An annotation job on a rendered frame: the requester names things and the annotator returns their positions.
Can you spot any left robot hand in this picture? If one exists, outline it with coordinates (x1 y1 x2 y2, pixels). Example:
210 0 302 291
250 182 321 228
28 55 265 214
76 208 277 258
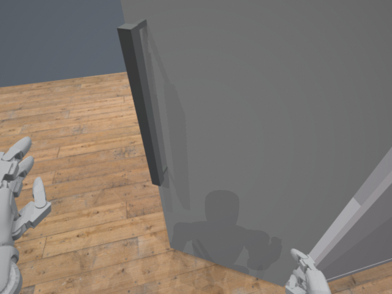
0 137 51 247

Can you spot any right robot hand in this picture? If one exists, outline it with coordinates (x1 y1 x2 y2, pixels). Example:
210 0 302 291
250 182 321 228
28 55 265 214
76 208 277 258
285 249 331 294

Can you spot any robot left forearm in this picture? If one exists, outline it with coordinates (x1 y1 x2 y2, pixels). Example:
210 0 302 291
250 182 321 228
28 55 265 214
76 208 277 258
0 246 23 294

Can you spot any handle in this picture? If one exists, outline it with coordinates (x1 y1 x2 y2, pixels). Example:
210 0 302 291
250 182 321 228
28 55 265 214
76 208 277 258
117 19 167 186

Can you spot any fridge door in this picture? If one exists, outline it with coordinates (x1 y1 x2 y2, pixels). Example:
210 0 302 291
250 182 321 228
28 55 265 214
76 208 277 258
121 0 392 287

